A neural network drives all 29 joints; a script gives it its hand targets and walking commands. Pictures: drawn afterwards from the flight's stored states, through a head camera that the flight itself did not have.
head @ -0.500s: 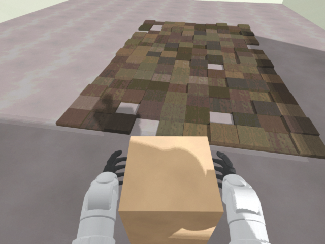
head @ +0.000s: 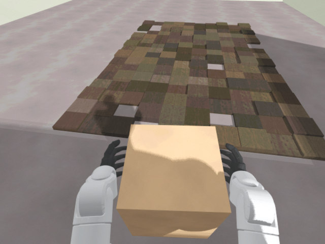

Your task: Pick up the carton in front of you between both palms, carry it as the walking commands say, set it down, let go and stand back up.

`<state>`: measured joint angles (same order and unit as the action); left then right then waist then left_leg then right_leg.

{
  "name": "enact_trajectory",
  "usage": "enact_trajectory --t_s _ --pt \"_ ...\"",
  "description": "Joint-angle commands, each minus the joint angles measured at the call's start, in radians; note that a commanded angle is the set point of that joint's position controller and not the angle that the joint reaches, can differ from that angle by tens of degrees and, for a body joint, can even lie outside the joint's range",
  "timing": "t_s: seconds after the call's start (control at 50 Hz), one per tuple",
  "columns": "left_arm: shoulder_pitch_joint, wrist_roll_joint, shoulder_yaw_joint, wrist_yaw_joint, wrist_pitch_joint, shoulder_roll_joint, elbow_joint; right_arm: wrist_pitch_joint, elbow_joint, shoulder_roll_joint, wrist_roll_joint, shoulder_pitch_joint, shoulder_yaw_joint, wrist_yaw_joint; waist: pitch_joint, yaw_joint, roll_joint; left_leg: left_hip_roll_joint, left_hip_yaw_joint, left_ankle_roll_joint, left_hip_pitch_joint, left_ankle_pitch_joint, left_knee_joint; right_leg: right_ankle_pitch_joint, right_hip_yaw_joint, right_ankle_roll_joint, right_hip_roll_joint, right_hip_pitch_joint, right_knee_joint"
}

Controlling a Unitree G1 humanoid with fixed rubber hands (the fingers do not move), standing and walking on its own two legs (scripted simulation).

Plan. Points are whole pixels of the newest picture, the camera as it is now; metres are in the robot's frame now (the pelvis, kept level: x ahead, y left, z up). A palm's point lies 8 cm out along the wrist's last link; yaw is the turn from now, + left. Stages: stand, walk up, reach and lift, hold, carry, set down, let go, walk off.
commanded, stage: carry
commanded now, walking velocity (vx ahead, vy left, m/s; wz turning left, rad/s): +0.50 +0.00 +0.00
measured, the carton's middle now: (171, 184) +0.29 -0.01 +0.01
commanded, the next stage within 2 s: none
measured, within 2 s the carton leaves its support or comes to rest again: neither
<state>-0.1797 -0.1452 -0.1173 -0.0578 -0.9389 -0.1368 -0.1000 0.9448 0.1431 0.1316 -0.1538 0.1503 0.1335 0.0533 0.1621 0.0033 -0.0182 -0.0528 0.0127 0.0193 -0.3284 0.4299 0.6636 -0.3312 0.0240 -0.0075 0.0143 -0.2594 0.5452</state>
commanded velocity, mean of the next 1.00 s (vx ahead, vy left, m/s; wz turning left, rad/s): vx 0.50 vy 0.00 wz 0.00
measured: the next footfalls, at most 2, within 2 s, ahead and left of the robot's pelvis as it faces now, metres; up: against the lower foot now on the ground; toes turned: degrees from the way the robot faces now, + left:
left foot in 0.10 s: +0.09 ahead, +0.11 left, +0.00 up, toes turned +7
right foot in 0.38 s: +0.29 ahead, -0.12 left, +0.00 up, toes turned -12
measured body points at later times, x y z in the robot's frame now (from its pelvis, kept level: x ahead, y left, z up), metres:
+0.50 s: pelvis +0.24 -0.04 +0.00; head +0.23 -0.04 +0.45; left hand +0.49 +0.11 +0.08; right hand +0.49 -0.20 +0.08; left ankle +0.12 +0.08 -0.66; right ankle +0.25 -0.11 -0.73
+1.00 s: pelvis +0.56 +0.00 +0.01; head +0.57 +0.01 +0.46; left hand +0.82 +0.13 +0.06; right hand +0.78 -0.17 +0.07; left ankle +0.60 +0.07 -0.73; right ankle +0.46 -0.12 -0.64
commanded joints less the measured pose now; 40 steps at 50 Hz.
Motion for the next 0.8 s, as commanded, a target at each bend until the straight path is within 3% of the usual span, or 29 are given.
enact_trajectory --t_s 0.0,0.04,0.08,0.1,0.12,0.14,0.16,0.18,0.2,0.24,0.3,0.32,0.34,0.36,0.38,0.4,0.42,0.44,0.46,0.48,0.5,0.54,0.62,0.72,0.78 --pt "-0.433 0.298 0.67 0.15 -0.052 -0.856 -0.209 0.056 0.194 0.874 0.348 0.549 -0.75 -0.152 0.052 -0.033 0.235 0.024 -0.11 -0.006 -0.395 0.118 0.036 0.138 -0.439 0.204 0.316 0.321 -0.272" --pt "-0.388 0.305 0.673 0.114 -0.098 -0.837 -0.294 0.098 0.242 0.865 0.377 0.472 -0.759 -0.128 0.131 -0.024 0.166 0.054 -0.168 -0.008 -0.231 -0.007 -0.123 0.264 -0.262 0.159 0.258 0.305 -0.2" --pt "-0.33 0.322 0.688 0.09 -0.139 -0.831 -0.363 0.136 0.294 0.869 0.389 0.394 -0.753 -0.103 0.204 -0.011 0.129 0.074 -0.214 -0.009 0.153 -0.186 -0.292 0.174 -0.066 0.084 0.166 0.115 -0.08" --pt "-0.306 0.333 0.697 0.081 -0.159 -0.823 -0.394 0.155 0.31 0.864 0.386 0.334 -0.738 -0.09 0.24 0.006 0.067 -0.012 -0.103 -0.037 0.416 -0.182 -0.333 0.111 0.003 0.05 0.128 -0.088 0.042" --pt "-0.325 0.351 0.709 0.075 -0.184 -0.813 -0.448 0.167 0.312 0.846 0.365 0.289 -0.712 -0.072 0.223 0.023 -0.195 -0.229 0.245 -0.132 0.551 -0.103 -0.399 -0.015 0.121 0.003 0.05 -0.338 0.277" --pt "-0.342 0.379 0.723 0.071 -0.207 -0.8 -0.477 0.178 0.323 0.845 0.344 0.26 -0.69 -0.053 0.159 0.029 -0.297 -0.36 0.447 -0.242 0.607 -0.293 -0.394 -0.202 0.099 0.009 0.012 -0.547 0.361" --pt "-0.338 0.401 0.738 0.069 -0.22 -0.804 -0.492 0.193 0.367 0.845 0.336 0.246 -0.677 -0.039 0.123 0.03 -0.201 -0.397 0.443 -0.283 0.598 -0.421 -0.377 -0.279 0.049 0.024 0.05 -0.612 0.416" --pt "-0.306 0.409 0.732 0.068 -0.228 -0.812 -0.493 0.205 0.404 0.852 0.337 0.237 -0.675 -0.029 0.121 0.032 -0.126 -0.379 0.379 -0.266 0.594 -0.523 -0.369 -0.293 0.041 0.025 0.062 -0.617 0.425" --pt "-0.301 0.414 0.727 0.065 -0.233 -0.817 -0.5 0.211 0.442 0.847 0.344 0.267 -0.681 -0.021 0.136 0.034 -0.079 -0.363 0.319 -0.247 0.587 -0.46 -0.385 -0.263 0.04 0.025 0.069 -0.611 0.36" --pt "-0.281 0.412 0.706 0.05 -0.236 -0.821 -0.505 0.22 0.495 0.835 0.371 0.307 -0.705 -0.01 0.13 0.023 -0.088 -0.281 0.138 -0.173 0.467 -0.4 -0.414 -0.093 0.085 0.015 0.056 -0.457 0.185" --pt "-0.224 0.383 0.667 0.015 -0.236 -0.786 -0.515 0.229 0.523 0.785 0.408 0.292 -0.719 0.0 0.117 0.012 -0.14 -0.207 -0.036 -0.117 0.284 -0.313 -0.402 0.072 0.171 0.013 0.006 -0.197 0.01" --pt "-0.196 0.371 0.65 0.003 -0.236 -0.765 -0.513 0.233 0.527 0.764 0.416 0.286 -0.719 0.004 0.122 -0.001 -0.12 -0.184 -0.089 -0.096 0.199 -0.26 -0.35 0.158 0.213 0.011 -0.014 -0.052 -0.059" --pt "-0.17 0.359 0.633 -0.009 -0.238 -0.737 -0.511 0.237 0.531 0.74 0.42 0.271 -0.717 0.009 0.146 -0.003 -0.079 -0.152 -0.137 -0.078 0.114 -0.276 -0.261 0.16 0.256 0.013 -0.043 0.116 -0.08" --pt "-0.158 0.349 0.62 -0.02 -0.242 -0.713 -0.51 0.243 0.528 0.709 0.421 0.251 -0.712 0.014 0.178 -0.005 -0.038 -0.125 -0.187 -0.055 0.007 -0.287 -0.131 0.12 0.222 0.029 -0.013 0.292 -0.078" --pt "-0.128 0.334 0.599 -0.033 -0.245 -0.683 -0.492 0.254 0.54 0.668 0.423 0.269 -0.705 0.019 0.183 -0.034 0.129 -0.05 -0.246 -0.003 -0.147 -0.183 0.122 -0.075 -0.106 0.082 0.18 0.384 -0.224" --pt "-0.142 0.321 0.581 -0.044 -0.248 -0.652 -0.474 0.265 0.545 0.644 0.432 0.291 -0.705 0.023 0.177 -0.038 0.324 0.05 -0.201 0.017 -0.38 0.069 0.374 -0.082 -0.531 0.217 0.407 0.482 -0.33" --pt "-0.139 0.325 0.58 -0.048 -0.251 -0.656 -0.494 0.27 0.527 0.652 0.444 0.281 -0.716 0.024 0.148 -0.034 0.242 -0.008 -0.076 -0.019 -0.465 0.106 0.509 -0.001 -0.568 0.263 0.449 0.465 -0.329" --pt "-0.151 0.335 0.594 -0.047 -0.252 -0.675 -0.507 0.27 0.513 0.671 0.445 0.276 -0.712 0.018 0.136 -0.031 0.157 -0.047 -0.043 -0.037 -0.477 0.082 0.551 0.127 -0.496 0.251 0.418 0.418 -0.307" --pt "-0.168 0.345 0.611 -0.042 -0.252 -0.697 -0.527 0.267 0.504 0.703 0.441 0.259 -0.71 0.014 0.154 -0.027 0.085 -0.074 -0.034 -0.044 -0.478 0.015 0.545 0.161 -0.426 0.234 0.405 0.401 -0.307" --pt "-0.214 0.359 0.642 -0.031 -0.247 -0.734 -0.549 0.261 0.48 0.738 0.427 0.255 -0.699 0.006 0.152 -0.024 0.044 -0.095 -0.029 -0.043 -0.454 -0.052 0.493 0.185 -0.353 0.205 0.383 0.363 -0.33" --pt "-0.238 0.374 0.669 -0.017 -0.243 -0.762 -0.564 0.251 0.471 0.77 0.415 0.248 -0.697 -0.001 0.148 -0.021 0.041 -0.097 -0.033 -0.035 -0.409 -0.09 0.417 0.206 -0.27 0.174 0.354 0.323 -0.351" --pt "-0.26 0.408 0.721 0.016 -0.233 -0.801 -0.592 0.231 0.474 0.818 0.387 0.227 -0.703 -0.013 0.134 -0.02 0.074 -0.065 -0.079 -0.021 -0.371 -0.139 0.304 0.263 -0.161 0.15 0.311 0.308 -0.364" --pt "-0.225 0.434 0.752 0.056 -0.231 -0.779 -0.591 0.215 0.472 0.818 0.336 0.168 -0.704 -0.011 0.088 -0.021 0.13 -0.024 -0.151 -0.012 -0.356 -0.266 0.059 0.42 -0.013 0.133 0.248 0.335 -0.355" --pt "-0.147 0.393 0.712 0.054 -0.245 -0.706 -0.546 0.231 0.491 0.745 0.325 0.147 -0.709 -0.003 0.003 -0.026 0.185 0.01 -0.229 -0.044 -0.248 -0.39 -0.119 0.55 0.084 0.108 0.223 0.312 -0.338" --pt "-0.139 0.373 0.703 0.048 -0.247 -0.691 -0.549 0.234 0.491 0.733 0.343 0.151 -0.714 -0.009 0.055 -0.008 0.18 0.074 -0.306 -0.064 0.002 -0.373 -0.19 0.778 0.182 0.07 0.199 0.285 -0.134"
